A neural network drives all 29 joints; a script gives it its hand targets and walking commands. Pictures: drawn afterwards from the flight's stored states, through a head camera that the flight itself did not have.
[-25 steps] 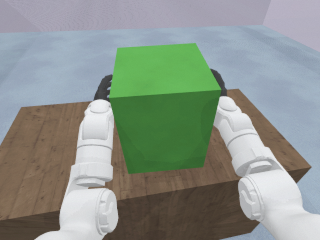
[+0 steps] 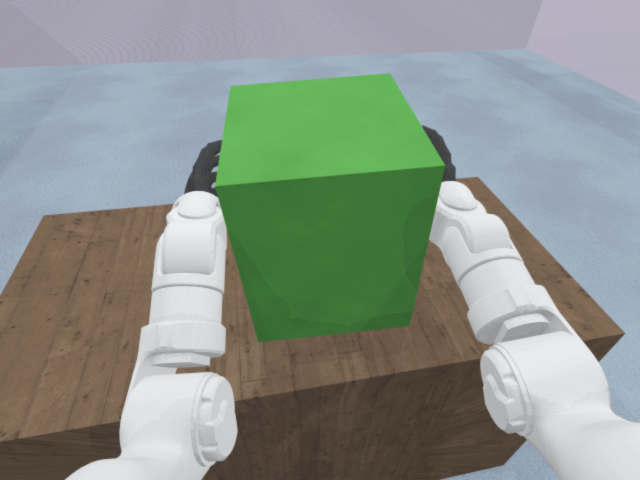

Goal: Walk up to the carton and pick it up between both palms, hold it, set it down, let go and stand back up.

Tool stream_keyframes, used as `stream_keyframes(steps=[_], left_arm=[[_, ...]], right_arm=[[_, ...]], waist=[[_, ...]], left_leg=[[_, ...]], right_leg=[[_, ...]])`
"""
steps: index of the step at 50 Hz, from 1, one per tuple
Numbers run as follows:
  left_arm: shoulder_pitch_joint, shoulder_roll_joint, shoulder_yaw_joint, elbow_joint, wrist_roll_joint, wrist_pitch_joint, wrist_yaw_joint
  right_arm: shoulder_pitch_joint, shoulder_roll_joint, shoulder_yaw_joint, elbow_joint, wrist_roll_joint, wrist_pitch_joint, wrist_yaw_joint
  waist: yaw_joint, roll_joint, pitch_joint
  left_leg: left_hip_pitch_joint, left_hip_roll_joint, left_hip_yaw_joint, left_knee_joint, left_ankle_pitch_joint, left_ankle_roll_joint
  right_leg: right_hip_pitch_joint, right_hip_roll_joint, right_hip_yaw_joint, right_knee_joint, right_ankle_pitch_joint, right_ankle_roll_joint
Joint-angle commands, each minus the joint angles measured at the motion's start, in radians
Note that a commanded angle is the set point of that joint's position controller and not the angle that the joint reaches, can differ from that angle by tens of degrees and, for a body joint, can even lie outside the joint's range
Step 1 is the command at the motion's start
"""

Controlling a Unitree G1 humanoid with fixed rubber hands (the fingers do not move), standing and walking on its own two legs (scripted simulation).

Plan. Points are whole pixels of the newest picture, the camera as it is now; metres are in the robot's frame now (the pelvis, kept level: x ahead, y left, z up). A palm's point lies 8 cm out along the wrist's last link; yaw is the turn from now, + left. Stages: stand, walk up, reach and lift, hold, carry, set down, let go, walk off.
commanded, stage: reach and lift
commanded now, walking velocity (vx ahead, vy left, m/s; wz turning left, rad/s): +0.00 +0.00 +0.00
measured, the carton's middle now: (323, 210) +0.39 -0.01 +0.18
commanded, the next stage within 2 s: hold in 0.22 s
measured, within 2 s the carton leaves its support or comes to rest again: neither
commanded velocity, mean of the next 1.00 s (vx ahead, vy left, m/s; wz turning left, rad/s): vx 0.00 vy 0.00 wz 0.00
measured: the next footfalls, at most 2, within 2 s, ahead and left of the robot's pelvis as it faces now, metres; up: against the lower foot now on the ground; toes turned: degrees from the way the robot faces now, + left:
none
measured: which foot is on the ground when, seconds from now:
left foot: down 0.00-1.00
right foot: down 0.00-1.00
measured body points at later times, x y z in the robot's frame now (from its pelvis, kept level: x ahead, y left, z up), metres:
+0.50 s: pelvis +0.00 +0.00 +0.00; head -0.06 +0.02 +0.45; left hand +0.39 +0.14 +0.22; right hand +0.40 -0.15 +0.23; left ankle +0.01 +0.14 -0.75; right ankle +0.03 -0.16 -0.75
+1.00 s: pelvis +0.00 +0.00 +0.00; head -0.06 +0.02 +0.44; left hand +0.39 +0.14 +0.23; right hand +0.40 -0.15 +0.23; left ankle +0.01 +0.14 -0.75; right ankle +0.03 -0.16 -0.75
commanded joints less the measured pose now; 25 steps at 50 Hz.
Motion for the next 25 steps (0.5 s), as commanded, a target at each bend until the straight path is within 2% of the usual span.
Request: stream_keyframes(steps=[1,4,6,8,13,19,25], left_arm=[[-0.748,-0.639,-0.385,-0.171,-0.155,-0.085,-0.115],[-0.750,-0.633,-0.379,-0.172,-0.153,-0.079,-0.116],[-0.767,-0.643,-0.398,-0.212,-0.168,-0.079,-0.114],[-0.745,-0.634,-0.389,-0.185,-0.161,-0.069,-0.117],[-0.749,-0.637,-0.407,-0.226,-0.172,-0.054,-0.124],[-0.749,-0.626,-0.393,-0.221,-0.168,-0.035,-0.134],[-0.771,-0.625,-0.401,-0.240,-0.175,-0.024,-0.138]], right_arm=[[-0.847,0.671,0.342,-0.368,0.118,0.003,0.122],[-0.855,0.672,0.344,-0.379,0.125,0.011,0.119],[-0.850,0.676,0.352,-0.390,0.135,0.017,0.118],[-0.844,0.671,0.351,-0.381,0.135,0.027,0.114],[-0.843,0.668,0.363,-0.420,0.156,0.045,0.105],[-0.848,0.668,0.359,-0.431,0.163,0.070,0.098],[-0.841,0.666,0.349,-0.430,0.170,0.089,0.095]], waist=[[0.021,0.074,-0.434],[0.026,0.075,-0.431],[0.020,0.086,-0.463],[0.015,0.077,-0.436],[0.006,0.084,-0.465],[0.010,0.074,-0.441],[-0.001,0.085,-0.439]], left_leg=[[0.100,-0.110,-0.024,-0.064,0.195,-0.005],[0.099,-0.113,-0.022,-0.065,0.190,-0.002],[0.112,-0.111,-0.026,-0.058,0.219,-0.008],[0.106,-0.112,-0.024,-0.060,0.207,-0.006],[0.114,-0.113,-0.027,-0.052,0.240,-0.011],[0.093,-0.113,-0.026,-0.065,0.207,-0.004],[0.086,-0.112,-0.028,-0.064,0.200,-0.010]], right_leg=[[0.073,0.096,-0.168,-0.071,0.080,-0.020],[0.073,0.096,-0.165,-0.071,0.078,-0.019],[0.077,0.099,-0.168,-0.066,0.102,-0.019],[0.076,0.098,-0.163,-0.070,0.094,-0.019],[0.095,0.101,-0.162,-0.065,0.131,-0.019],[0.097,0.099,-0.156,-0.068,0.110,-0.017],[0.098,0.099,-0.155,-0.064,0.109,-0.018]])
